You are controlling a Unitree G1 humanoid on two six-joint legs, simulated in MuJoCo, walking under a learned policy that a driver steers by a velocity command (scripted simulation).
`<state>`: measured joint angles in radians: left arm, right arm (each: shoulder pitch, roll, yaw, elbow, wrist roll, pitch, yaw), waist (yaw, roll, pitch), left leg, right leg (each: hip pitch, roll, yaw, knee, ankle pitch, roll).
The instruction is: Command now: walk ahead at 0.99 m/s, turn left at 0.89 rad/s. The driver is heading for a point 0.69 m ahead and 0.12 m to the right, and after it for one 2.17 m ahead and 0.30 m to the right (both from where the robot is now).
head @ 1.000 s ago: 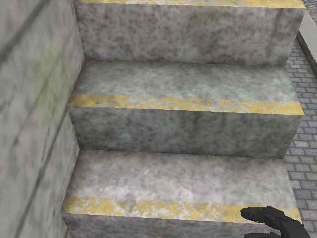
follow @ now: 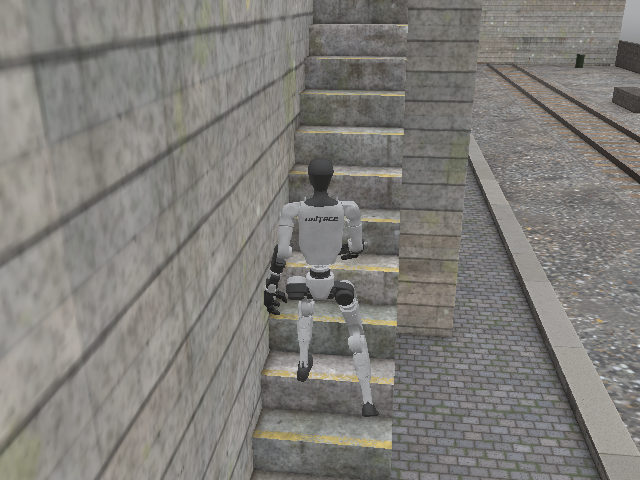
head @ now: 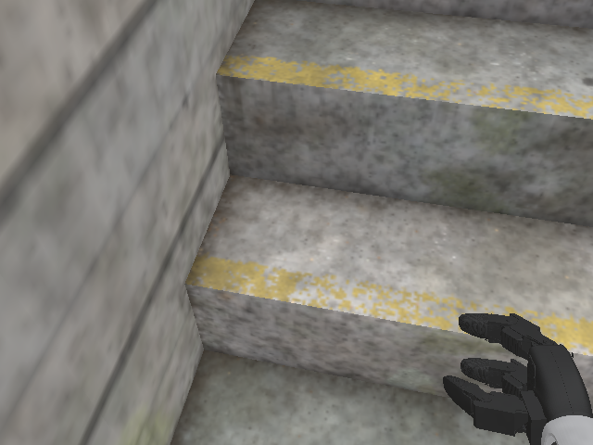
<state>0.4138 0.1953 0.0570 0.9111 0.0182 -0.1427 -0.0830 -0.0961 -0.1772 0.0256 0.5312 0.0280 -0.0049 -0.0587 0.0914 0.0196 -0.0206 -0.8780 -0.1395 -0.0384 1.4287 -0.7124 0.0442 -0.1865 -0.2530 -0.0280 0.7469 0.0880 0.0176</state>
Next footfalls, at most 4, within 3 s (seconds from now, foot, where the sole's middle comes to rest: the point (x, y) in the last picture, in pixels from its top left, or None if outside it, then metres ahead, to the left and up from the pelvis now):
0.46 right None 0.35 -0.03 -0.42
0.78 left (221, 430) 0.39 0.20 -0.42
1.18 right None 0.32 -0.40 -0.42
1.48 left None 0.27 -0.27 -0.40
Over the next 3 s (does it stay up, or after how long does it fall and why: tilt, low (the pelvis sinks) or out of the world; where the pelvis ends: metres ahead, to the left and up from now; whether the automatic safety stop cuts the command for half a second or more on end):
falls after 1.86 s (out of the world)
